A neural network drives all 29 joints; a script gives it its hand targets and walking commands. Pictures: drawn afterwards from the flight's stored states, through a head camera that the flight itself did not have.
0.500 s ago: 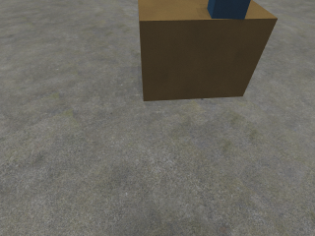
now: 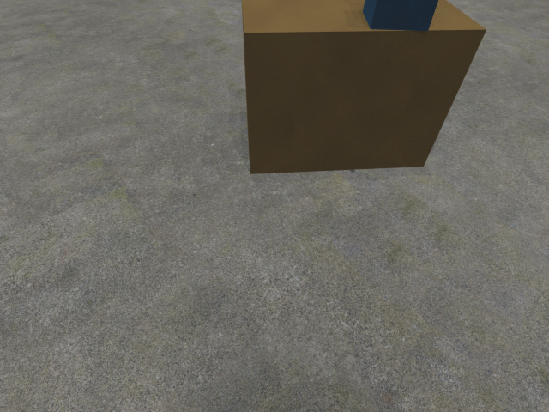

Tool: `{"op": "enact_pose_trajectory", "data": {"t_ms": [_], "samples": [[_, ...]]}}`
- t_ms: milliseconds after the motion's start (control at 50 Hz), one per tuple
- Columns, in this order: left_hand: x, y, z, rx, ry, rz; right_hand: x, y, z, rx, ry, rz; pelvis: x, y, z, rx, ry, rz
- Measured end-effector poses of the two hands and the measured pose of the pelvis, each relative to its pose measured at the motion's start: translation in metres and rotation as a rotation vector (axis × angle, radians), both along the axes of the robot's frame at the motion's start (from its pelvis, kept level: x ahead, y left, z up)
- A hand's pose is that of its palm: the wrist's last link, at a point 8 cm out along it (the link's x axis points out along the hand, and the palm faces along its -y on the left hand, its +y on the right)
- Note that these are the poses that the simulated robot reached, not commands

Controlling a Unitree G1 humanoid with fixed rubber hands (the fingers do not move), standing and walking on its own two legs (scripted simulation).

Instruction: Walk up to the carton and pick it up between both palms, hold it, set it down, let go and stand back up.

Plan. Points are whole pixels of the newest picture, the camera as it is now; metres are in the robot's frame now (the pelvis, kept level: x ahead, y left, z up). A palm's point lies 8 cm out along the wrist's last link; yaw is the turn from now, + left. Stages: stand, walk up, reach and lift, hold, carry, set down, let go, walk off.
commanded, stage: stand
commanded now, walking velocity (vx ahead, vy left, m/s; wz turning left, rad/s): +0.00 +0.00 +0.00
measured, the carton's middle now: out of the picture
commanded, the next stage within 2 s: walk up in 0.26 s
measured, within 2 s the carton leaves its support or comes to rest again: neither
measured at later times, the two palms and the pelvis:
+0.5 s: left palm out of the picture -0.02 +0.20 -0.15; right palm out of the picture -0.02 -0.19 -0.15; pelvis +0.01 +0.00 +0.00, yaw +0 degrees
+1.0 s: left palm out of the picture +0.13 +0.12 -0.15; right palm out of the picture +0.15 -0.37 -0.16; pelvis +0.14 -0.12 -0.02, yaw -8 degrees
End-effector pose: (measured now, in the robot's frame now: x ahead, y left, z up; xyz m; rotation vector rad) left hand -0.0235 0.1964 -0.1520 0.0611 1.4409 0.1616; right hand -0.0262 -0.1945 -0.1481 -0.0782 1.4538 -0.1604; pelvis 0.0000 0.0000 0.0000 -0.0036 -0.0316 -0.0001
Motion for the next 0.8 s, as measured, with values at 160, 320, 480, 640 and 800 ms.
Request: {"op": "enact_pose_trajectory", "data": {"t_ms": [160, 320, 480, 640, 800], "samples": [[0.0, 0.002, 0.001, 0.004, 0.001, 0.001, 0.001, 0.002, 0.0, 0.003, 0.002, -0.002, 0.002, 0.001, 0.0, 0.0, 0.002, 0.0], [-0.001, 0.001, 0.0, -0.001, 0.008, 0.001, 0.004, 0.001, 0.0, -0.001, -0.002, 0.0, 0.003, 0.002, 0.0, 0.001, 0.004, 0.002], [0.0, 0.0, 0.0, -0.005, 0.016, 0.0, 0.005, 0.001, 0.0, -0.001, 0.0, -0.001, 0.005, 0.002, 0.0, 0.001, 0.005, 0.001], [0.054, 0.022, 0.011, 0.06, -0.055, -0.174, 0.001, -0.039, 0.005, -0.08, -0.075, -0.082, 0.022, -0.017, -0.001, 0.004, 0.01, -0.072], [0.158, 0.001, 0.02, 0.163, -0.231, -0.231, 0.006, -0.113, -0.017, -0.086, -0.017, -0.098, 0.073, -0.073, -0.02, 0.032, -0.006, -0.15]]}}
